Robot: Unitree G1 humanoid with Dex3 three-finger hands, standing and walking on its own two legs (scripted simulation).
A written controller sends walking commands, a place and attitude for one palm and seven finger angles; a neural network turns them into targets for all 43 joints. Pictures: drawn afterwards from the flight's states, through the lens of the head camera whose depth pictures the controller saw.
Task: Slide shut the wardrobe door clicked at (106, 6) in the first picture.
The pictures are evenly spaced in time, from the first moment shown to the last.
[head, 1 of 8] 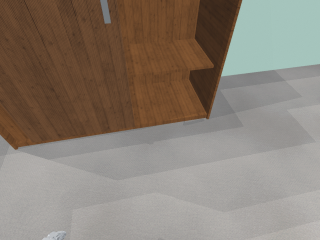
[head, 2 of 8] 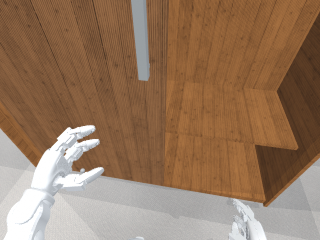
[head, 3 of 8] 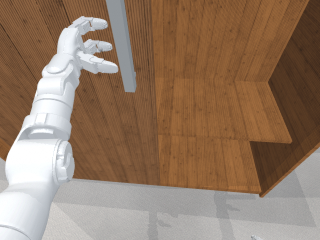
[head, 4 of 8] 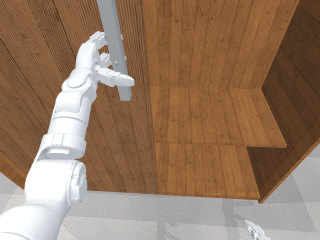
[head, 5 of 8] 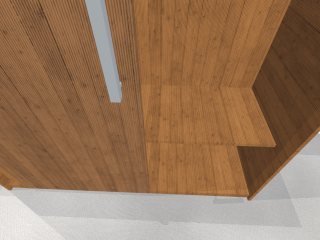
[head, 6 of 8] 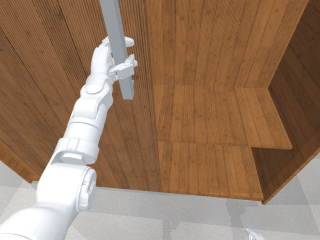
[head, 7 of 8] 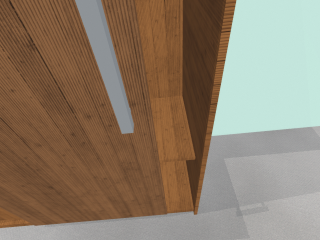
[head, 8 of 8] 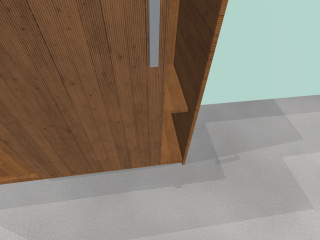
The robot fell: no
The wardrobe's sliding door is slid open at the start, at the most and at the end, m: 0.62 0.62 0.15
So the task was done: no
